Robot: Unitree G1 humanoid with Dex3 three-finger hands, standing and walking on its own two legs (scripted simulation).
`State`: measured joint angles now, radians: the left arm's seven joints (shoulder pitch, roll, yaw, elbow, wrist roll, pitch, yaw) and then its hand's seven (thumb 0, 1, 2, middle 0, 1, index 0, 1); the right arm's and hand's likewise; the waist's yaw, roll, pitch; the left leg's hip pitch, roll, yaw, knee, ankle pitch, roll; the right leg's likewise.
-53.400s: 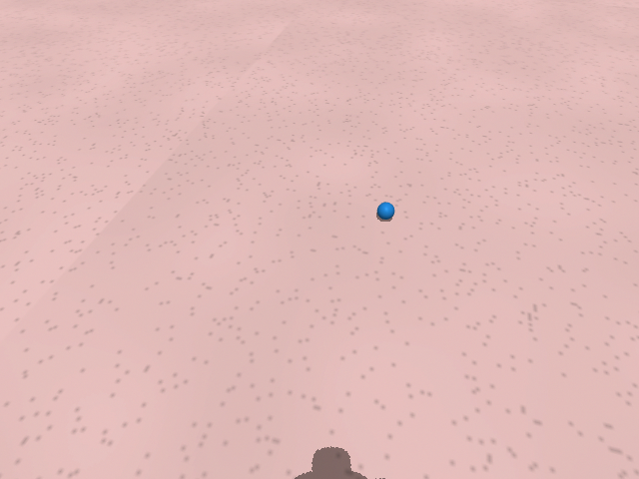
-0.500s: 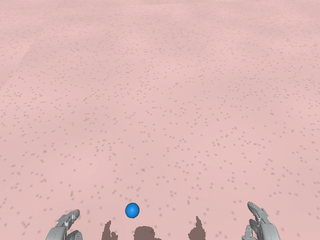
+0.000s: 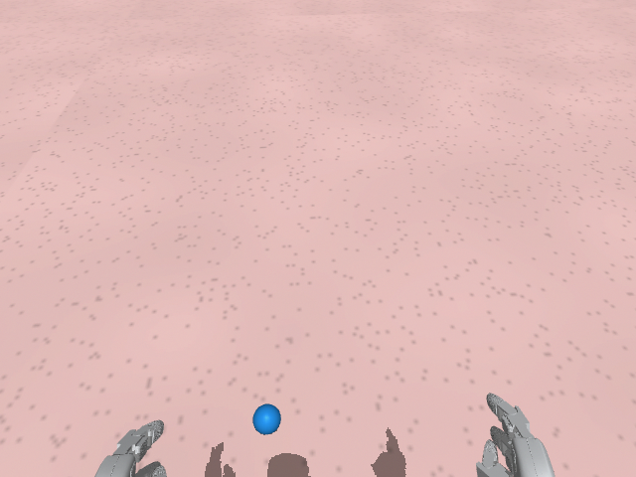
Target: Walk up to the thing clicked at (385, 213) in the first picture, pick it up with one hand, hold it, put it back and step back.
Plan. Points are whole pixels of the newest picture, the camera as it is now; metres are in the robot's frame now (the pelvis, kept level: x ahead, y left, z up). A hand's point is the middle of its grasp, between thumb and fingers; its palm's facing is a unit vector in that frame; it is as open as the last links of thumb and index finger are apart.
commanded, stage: home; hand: left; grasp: from above
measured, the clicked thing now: (266, 419) +0.45 +0.14 -0.68
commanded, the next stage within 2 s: stand in 1.52 s
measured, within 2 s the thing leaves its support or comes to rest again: neither
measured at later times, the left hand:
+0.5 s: hand out of the picture +0.16 +0.18 -0.05, palm faces +0.05 -0.98 -0.20, open 7.4 cm
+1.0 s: hand out of the picture +0.16 +0.18 -0.05, palm faces +0.05 -0.98 -0.20, open 7.4 cm
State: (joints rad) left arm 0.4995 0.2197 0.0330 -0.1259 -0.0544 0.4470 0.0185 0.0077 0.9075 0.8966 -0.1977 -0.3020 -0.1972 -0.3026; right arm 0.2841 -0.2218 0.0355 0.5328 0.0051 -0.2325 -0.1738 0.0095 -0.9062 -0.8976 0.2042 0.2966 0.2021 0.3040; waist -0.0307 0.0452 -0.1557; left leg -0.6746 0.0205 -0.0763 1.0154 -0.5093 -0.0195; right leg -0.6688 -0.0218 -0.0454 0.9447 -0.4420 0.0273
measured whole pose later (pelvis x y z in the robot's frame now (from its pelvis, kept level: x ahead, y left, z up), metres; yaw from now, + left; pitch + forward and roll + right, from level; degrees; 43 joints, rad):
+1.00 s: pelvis +0.00 +0.01 +0.00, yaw +0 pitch +10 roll -3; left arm 0.50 0.22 0.03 -0.13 -0.05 0.45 0.02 0.01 0.91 0.90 -0.20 -0.30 -0.20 -0.30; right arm 0.29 -0.22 0.03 0.54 0.00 -0.24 -0.18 0.01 -0.91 -0.90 0.20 0.30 0.20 0.30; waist -0.03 0.05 -0.16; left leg -0.68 0.02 -0.07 1.03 -0.52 -0.01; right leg -0.67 -0.02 -0.04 0.95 -0.44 0.03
